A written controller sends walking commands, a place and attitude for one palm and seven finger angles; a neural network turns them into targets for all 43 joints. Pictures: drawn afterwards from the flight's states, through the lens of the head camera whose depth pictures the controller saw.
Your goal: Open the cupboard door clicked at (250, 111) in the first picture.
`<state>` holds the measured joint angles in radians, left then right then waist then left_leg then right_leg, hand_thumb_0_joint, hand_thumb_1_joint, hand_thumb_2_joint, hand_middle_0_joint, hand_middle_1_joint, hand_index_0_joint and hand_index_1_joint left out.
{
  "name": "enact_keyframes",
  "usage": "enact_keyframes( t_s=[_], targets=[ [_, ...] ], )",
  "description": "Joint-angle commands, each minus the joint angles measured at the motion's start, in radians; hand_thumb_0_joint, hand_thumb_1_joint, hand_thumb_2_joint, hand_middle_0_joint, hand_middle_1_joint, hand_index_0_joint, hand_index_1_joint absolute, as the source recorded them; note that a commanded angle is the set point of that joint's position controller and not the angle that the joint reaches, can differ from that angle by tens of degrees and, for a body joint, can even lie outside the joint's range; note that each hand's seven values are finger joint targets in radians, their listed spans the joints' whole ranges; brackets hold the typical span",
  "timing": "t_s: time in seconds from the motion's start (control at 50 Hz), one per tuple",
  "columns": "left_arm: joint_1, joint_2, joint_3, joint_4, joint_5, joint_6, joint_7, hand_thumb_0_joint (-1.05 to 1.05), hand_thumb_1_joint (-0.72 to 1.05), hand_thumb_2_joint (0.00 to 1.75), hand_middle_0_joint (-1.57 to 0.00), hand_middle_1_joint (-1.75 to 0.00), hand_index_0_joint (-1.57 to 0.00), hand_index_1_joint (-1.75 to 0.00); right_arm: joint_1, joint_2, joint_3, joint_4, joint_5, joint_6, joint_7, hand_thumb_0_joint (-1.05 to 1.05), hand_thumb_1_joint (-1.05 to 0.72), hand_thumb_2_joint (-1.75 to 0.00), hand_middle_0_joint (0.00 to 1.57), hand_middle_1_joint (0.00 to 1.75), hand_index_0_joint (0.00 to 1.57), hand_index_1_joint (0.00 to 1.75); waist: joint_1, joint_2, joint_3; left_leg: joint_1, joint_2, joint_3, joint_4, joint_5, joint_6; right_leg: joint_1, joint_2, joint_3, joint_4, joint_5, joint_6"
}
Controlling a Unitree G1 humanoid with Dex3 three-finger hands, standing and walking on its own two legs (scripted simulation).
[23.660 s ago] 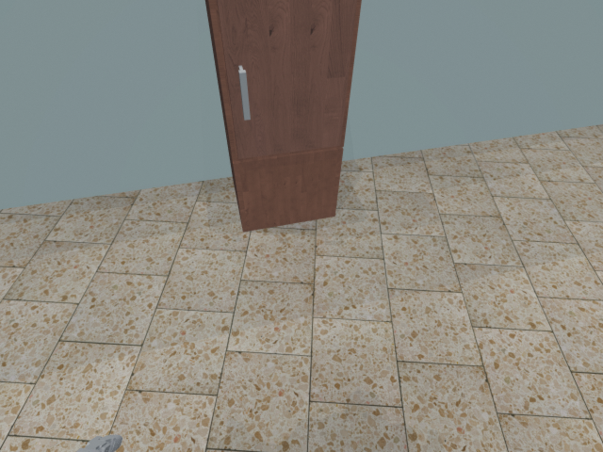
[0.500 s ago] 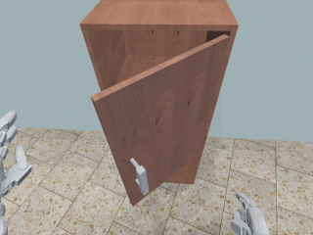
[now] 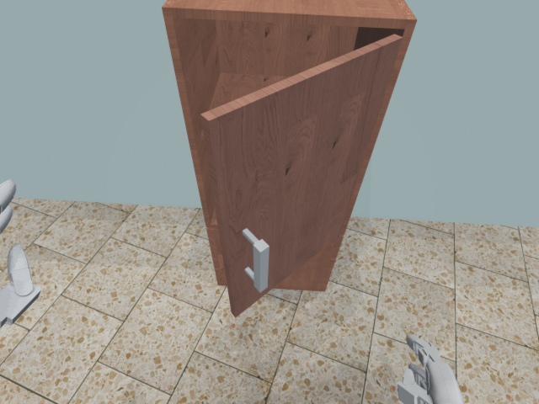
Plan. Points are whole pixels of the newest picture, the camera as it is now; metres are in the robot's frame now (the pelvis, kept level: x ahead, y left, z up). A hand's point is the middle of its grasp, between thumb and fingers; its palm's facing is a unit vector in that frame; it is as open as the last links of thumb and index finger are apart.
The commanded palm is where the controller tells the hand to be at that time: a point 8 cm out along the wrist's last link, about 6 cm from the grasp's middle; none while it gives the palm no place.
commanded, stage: step back with the hand held close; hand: left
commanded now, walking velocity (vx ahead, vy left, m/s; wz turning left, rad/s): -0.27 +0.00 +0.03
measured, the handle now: (254, 261) +0.39 +0.05 -0.08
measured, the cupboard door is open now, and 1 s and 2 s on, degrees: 44 44 44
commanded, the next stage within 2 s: stop stepping back and stand still in 0.36 s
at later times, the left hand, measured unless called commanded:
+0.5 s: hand out of the picture +0.08 +0.28 +0.17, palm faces +0.46 -0.77 -0.43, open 7.4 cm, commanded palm +0.00 +0.31 +0.18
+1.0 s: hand out of the picture +0.05 +0.22 +0.16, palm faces +0.43 -0.81 -0.39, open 7.4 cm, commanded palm -0.05 +0.26 +0.18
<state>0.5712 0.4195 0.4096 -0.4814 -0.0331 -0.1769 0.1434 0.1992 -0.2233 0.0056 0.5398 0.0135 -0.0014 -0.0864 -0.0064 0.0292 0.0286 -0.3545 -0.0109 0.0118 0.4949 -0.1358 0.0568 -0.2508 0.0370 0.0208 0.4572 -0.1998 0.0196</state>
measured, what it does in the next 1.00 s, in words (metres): walks backwards: right foot, then left foot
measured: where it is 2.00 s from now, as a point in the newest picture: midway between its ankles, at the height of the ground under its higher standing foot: outside the picture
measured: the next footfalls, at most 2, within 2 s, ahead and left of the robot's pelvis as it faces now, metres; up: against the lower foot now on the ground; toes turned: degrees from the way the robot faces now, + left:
right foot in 0.10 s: +0.00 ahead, -0.12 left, +0.00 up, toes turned +11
left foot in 0.32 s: +0.02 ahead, +0.08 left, +0.00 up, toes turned +5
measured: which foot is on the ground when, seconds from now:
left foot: down 0.00-0.20, up 0.22-0.30, down 0.32-0.70, up 0.72-0.88, down 0.90-1.00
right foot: down 0.00-0.00, up 0.02-0.08, down 0.10-0.36, up 0.38-0.70, down 0.72-0.90, up 0.92-1.00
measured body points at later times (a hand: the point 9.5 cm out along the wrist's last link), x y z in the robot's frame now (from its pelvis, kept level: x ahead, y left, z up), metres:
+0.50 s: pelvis -0.12 +0.00 +0.00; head -0.10 +0.03 +0.45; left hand +0.05 +0.32 +0.19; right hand +0.09 -0.21 -0.06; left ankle -0.02 +0.08 -0.74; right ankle -0.16 -0.13 -0.68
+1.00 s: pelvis -0.21 -0.03 -0.02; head -0.22 -0.04 +0.43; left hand +0.02 +0.26 +0.18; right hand -0.10 -0.30 -0.12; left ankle -0.15 +0.09 -0.74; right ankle -0.30 -0.10 -0.68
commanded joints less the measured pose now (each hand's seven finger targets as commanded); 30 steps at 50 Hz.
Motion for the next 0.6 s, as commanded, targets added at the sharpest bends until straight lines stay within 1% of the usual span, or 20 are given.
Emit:
enact_keyframes(
  t_s=[0.0,0.02,0.06,0.08,0.12,0.16,0.2,0.22,0.26,0.28,0.3,0.32,0.34,0.38,0.4,0.44,0.46,0.48,0.52,0.58],
  targets=[
    [-0.089,0.163,0.15,-0.22,0.026,-0.079,0.023,0.0,0.9,0.9,-0.2,-0.3,-0.2,-0.3,-0.118,-0.159,-0.061,-0.163,-0.011,-0.084,-0.01,0.0,-0.9,-0.9,0.2,0.3,0.2,0.3,0.017,0.181,-0.072,-0.431,0.201,-0.228,-0.354,-0.649,0.067,0.373,0.06,-0.017,0.22,-0.029,0.014],
    [-0.1,0.176,0.161,-0.229,0.033,-0.083,0.022,0.0,0.9,0.9,-0.2,-0.3,-0.2,-0.3,-0.126,-0.159,-0.063,-0.162,-0.013,-0.092,-0.01,0.0,-0.9,-0.9,0.2,0.3,0.2,0.3,0.022,0.217,-0.083,-0.463,0.214,-0.244,-0.367,-0.682,0.076,0.401,0.071,-0.019,0.263,-0.023,0.014],
    [-0.094,0.173,0.166,-0.24,0.03,-0.085,0.018,0.0,0.9,0.9,-0.2,-0.3,-0.2,-0.3,-0.125,-0.146,-0.064,-0.158,-0.019,-0.103,-0.003,0.0,-0.9,-0.9,0.2,0.3,0.2,0.3,0.022,0.199,-0.075,-0.462,0.217,-0.238,-0.335,-0.658,0.081,0.377,0.068,-0.009,0.27,-0.05,0.002],
    [-0.067,0.179,0.173,-0.239,0.019,-0.087,0.018,0.0,0.9,0.9,-0.2,-0.3,-0.2,-0.3,-0.113,-0.137,-0.065,-0.153,-0.018,-0.108,0.002,0.0,-0.9,-0.9,0.2,0.3,0.2,0.3,0.021,0.147,-0.077,-0.387,0.193,-0.212,-0.28,-0.579,0.064,0.304,0.053,0.007,0.197,-0.066,-0.015],
    [0.003,0.209,0.189,-0.261,-0.011,-0.089,0.021,0.0,0.9,0.9,-0.2,-0.3,-0.2,-0.3,-0.098,-0.124,-0.067,-0.141,-0.019,-0.116,0.012,0.0,-0.9,-0.9,0.2,0.3,0.2,0.3,0.005,-0.019,-0.105,-0.095,0.078,-0.09,-0.071,-0.344,-0.005,0.022,-0.034,0.141,-0.05,-0.07,-0.063],
    [0.012,0.199,0.17,-0.241,-0.026,-0.109,0.031,0.0,0.9,0.9,-0.2,-0.3,-0.2,-0.3,-0.073,-0.1,-0.063,-0.097,-0.018,-0.105,0.027,0.0,-0.9,-0.9,0.2,0.3,0.2,0.3,-0.014,-0.11,-0.151,0.17,0.017,-0.003,0.182,-0.104,-0.054,-0.214,-0.192,0.283,-0.18,0.098,-0.116],
    [-0.037,0.196,0.146,-0.24,-0.017,-0.1,0.034,0.0,0.9,0.9,-0.2,-0.3,-0.2,-0.3,-0.075,-0.103,-0.079,-0.084,-0.011,-0.101,0.027,0.0,-0.9,-0.9,0.2,0.3,0.2,0.3,-0.015,-0.207,-0.195,0.147,-0.011,-0.004,0.307,-0.131,-0.063,-0.163,-0.24,0.299,-0.148,0.36,-0.122],
    [-0.057,0.204,0.147,-0.241,-0.013,-0.099,0.038,0.0,0.9,0.9,-0.2,-0.3,-0.2,-0.3,-0.078,-0.102,-0.081,-0.073,-0.015,-0.1,0.02,0.0,-0.9,-0.9,0.2,0.3,0.2,0.3,-0.02,-0.179,-0.203,0.131,-0.011,-0.008,0.313,-0.149,-0.066,-0.147,-0.252,0.299,-0.135,0.407,-0.131],
    [-0.117,0.198,0.12,-0.229,-0.01,-0.085,0.036,0.0,0.9,0.9,-0.2,-0.3,-0.2,-0.3,-0.093,-0.097,-0.064,-0.076,-0.015,-0.095,0.011,0.0,-0.9,-0.9,0.2,0.3,0.2,0.3,-0.025,-0.138,-0.104,0.122,0.017,-0.024,0.111,-0.132,-0.062,-0.148,-0.197,0.235,-0.103,0.368,-0.093],
    [-0.156,0.199,0.113,-0.241,-0.011,-0.082,0.036,0.0,0.9,0.9,-0.2,-0.3,-0.2,-0.3,-0.106,-0.109,-0.059,-0.074,-0.011,-0.097,-0.001,0.0,-0.9,-0.9,0.2,0.3,0.2,0.3,-0.023,-0.048,-0.074,0.158,0.034,-0.03,-0.031,0.03,-0.054,-0.157,-0.115,0.163,-0.046,0.334,-0.044],
    [-0.189,0.201,0.112,-0.254,-0.01,-0.085,0.033,0.0,0.9,0.9,-0.2,-0.3,-0.2,-0.3,-0.121,-0.133,-0.06,-0.075,-0.01,-0.098,-0.009,0.0,-0.9,-0.9,0.2,0.3,0.2,0.3,-0.009,0.082,-0.072,0.161,0.108,-0.09,-0.104,0.237,-0.04,-0.132,-0.016,0.091,0.015,0.237,-0.002],
    [-0.228,0.225,0.124,-0.257,0.002,-0.084,0.033,0.0,0.9,0.9,-0.2,-0.3,-0.2,-0.3,-0.14,-0.137,-0.064,-0.071,-0.013,-0.103,-0.016,0.0,-0.9,-0.9,0.2,0.3,0.2,0.3,0.0,0.152,-0.086,0.121,0.19,-0.139,-0.154,0.362,-0.02,-0.068,0.025,0.048,0.117,0.068,0.009],
    [-0.199,0.203,0.126,-0.218,-0.002,-0.089,0.03,0.0,0.9,0.9,-0.2,-0.3,-0.2,-0.3,-0.103,-0.12,-0.066,-0.071,-0.009,-0.112,-0.009,0.0,-0.9,-0.9,0.2,0.3,0.2,0.3,0.012,0.149,-0.139,0.133,0.244,-0.138,-0.171,0.43,0.009,-0.021,0.034,0.047,0.21,-0.078,0.002],
    [-0.136,0.189,0.129,-0.221,-0.01,-0.085,0.021,0.0,0.9,0.9,-0.2,-0.3,-0.2,-0.3,-0.103,-0.123,-0.073,-0.082,-0.035,-0.126,0.005,0.0,-0.9,-0.9,0.2,0.3,0.2,0.3,0.016,0.214,-0.198,0.003,0.343,-0.269,-0.287,0.159,0.064,0.028,0.057,0.049,0.504,-0.305,0.001],
    [-0.157,0.182,0.135,-0.25,-0.007,-0.084,0.02,0.0,0.9,0.9,-0.2,-0.3,-0.2,-0.3,-0.11,-0.127,-0.078,-0.079,-0.041,-0.132,0.013,0.0,-0.9,-0.9,0.2,0.3,0.2,0.3,0.016,0.197,-0.171,-0.094,0.368,-0.286,-0.314,-0.017,0.096,0.055,0.055,0.074,0.612,-0.288,0.001],
    [-0.111,0.165,0.124,-0.263,-0.011,-0.085,0.021,0.0,0.9,0.9,-0.2,-0.3,-0.2,-0.3,-0.113,-0.117,-0.079,-0.08,-0.032,-0.141,0.025,0.0,-0.9,-0.9,0.2,0.3,0.2,0.3,0.014,0.106,-0.158,-0.054,0.347,-0.234,-0.29,-0.107,0.117,-0.018,0.036,0.07,0.634,-0.25,-0.001],
    [-0.071,0.152,0.12,-0.268,-0.014,-0.072,0.023,0.0,0.9,0.9,-0.2,-0.3,-0.2,-0.3,-0.112,-0.115,-0.079,-0.085,-0.022,-0.145,0.034,0.0,-0.9,-0.9,0.2,0.3,0.2,0.3,0.015,0.073,-0.167,-0.022,0.32,-0.207,-0.303,-0.237,0.1,-0.035,0.03,0.044,0.618,-0.243,0.002],
    [-0.045,0.149,0.118,-0.292,-0.016,-0.06,0.025,0.0,0.9,0.9,-0.2,-0.3,-0.2,-0.3,-0.119,-0.115,-0.075,-0.094,-0.016,-0.145,0.039,0.0,-0.9,-0.9,0.2,0.3,0.2,0.3,0.016,0.096,-0.169,-0.027,0.289,-0.187,-0.341,-0.366,0.072,-0.025,0.041,-0.005,0.58,-0.258,0.0],
    [-0.027,0.18,0.149,-0.335,-0.021,-0.05,0.032,0.0,0.9,0.9,-0.2,-0.3,-0.2,-0.3,-0.12,-0.104,-0.064,-0.097,-0.017,-0.155,0.04,0.0,-0.9,-0.9,0.2,0.3,0.2,0.3,0.019,0.2,-0.185,-0.027,0.229,-0.166,-0.427,-0.529,0.007,0.041,0.071,-0.086,0.449,-0.293,-0.01],
    [0.003,0.17,0.133,-0.358,-0.037,-0.033,0.042,0.0,0.9,0.9,-0.2,-0.3,-0.2,-0.3,-0.103,-0.084,-0.044,-0.093,-0.026,-0.163,0.032,0.0,-0.9,-0.9,0.2,0.3,0.2,0.3,0.012,0.29,-0.216,0.038,0.151,-0.094,-0.458,-0.512,-0.125,0.168,0.12,-0.187,0.139,-0.413,-0.045]
  ],
)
